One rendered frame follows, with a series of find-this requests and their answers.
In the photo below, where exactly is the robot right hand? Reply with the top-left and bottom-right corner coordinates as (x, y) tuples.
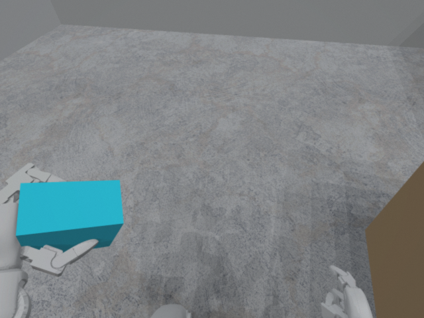
(321, 265), (373, 318)

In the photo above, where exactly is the sponge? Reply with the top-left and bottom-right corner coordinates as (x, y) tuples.
(16, 180), (124, 252)

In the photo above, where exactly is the table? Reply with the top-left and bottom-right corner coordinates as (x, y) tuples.
(365, 162), (424, 318)

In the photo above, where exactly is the robot left forearm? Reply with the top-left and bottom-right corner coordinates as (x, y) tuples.
(0, 268), (32, 318)

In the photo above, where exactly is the robot left hand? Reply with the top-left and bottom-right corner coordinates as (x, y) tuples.
(0, 163), (99, 277)

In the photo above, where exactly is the robot left thigh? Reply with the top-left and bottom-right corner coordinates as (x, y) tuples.
(150, 304), (191, 318)

